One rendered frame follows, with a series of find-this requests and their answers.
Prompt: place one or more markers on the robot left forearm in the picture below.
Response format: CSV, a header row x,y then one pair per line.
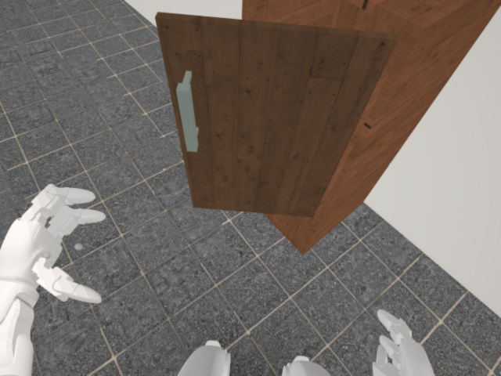
x,y
17,300

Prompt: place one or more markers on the handle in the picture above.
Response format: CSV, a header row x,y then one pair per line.
x,y
185,103

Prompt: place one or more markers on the robot left hand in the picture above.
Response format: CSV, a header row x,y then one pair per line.
x,y
28,239

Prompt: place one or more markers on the right robot thigh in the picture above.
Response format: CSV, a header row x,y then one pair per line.
x,y
304,368

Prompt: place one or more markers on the robot right hand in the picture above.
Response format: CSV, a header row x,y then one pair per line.
x,y
408,359

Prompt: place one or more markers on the left robot thigh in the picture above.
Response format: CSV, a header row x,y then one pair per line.
x,y
208,360

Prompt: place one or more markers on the cupboard door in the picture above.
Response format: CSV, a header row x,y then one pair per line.
x,y
275,104

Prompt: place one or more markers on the robot thigh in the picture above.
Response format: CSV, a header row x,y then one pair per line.
x,y
208,360
304,368

